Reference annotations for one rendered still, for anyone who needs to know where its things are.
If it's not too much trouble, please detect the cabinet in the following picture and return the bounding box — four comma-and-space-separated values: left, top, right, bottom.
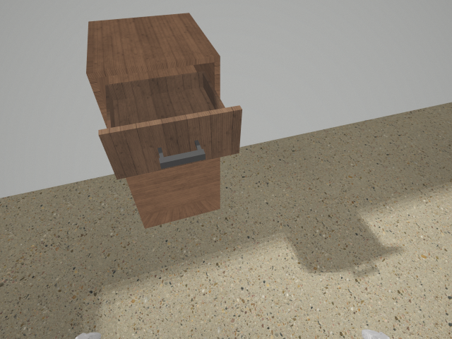
86, 13, 220, 229

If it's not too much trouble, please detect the handle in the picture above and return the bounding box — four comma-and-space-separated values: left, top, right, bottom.
158, 140, 206, 169

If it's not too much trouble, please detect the drawer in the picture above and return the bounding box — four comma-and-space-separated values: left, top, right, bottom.
98, 71, 242, 179

